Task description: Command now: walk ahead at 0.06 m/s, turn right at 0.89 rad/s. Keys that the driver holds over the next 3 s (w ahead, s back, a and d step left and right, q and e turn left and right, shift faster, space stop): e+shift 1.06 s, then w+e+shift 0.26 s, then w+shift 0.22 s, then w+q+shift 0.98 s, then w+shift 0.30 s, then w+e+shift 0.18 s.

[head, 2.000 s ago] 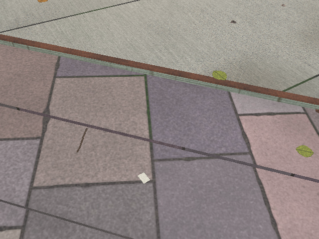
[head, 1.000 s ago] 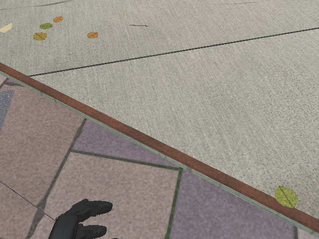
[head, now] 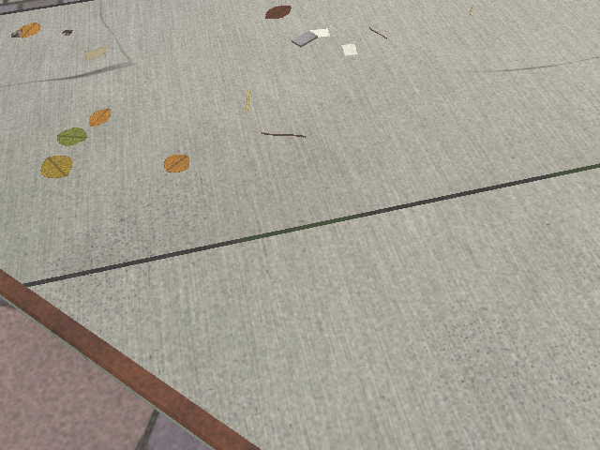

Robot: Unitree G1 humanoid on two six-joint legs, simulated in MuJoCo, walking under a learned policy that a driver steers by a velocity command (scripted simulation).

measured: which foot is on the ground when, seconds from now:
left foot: up 0.00-0.40, down 0.42-0.86, up 0.88-1.00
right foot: down 0.00-0.42, up 0.44-0.84, down 0.86-1.00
